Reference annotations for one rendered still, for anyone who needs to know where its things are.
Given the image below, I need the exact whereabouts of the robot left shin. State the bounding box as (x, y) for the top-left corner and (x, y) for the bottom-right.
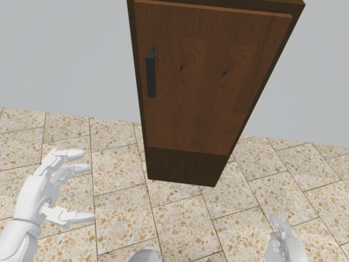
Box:
(145, 246), (156, 251)

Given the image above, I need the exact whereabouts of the cupboard door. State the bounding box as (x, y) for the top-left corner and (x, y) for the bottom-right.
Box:
(134, 0), (293, 156)

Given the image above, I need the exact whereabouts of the robot right hand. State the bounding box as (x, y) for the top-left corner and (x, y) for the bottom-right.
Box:
(265, 214), (309, 262)

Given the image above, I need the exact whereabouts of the robot left forearm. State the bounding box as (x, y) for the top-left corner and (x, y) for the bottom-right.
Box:
(0, 219), (42, 262)

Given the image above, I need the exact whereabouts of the robot left thigh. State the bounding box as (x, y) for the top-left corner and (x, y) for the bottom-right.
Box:
(128, 249), (163, 262)

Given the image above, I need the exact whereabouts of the handle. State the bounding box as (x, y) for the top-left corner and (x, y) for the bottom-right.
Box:
(145, 46), (157, 98)

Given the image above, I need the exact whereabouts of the robot left hand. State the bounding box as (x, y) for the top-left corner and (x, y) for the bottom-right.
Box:
(13, 148), (96, 229)

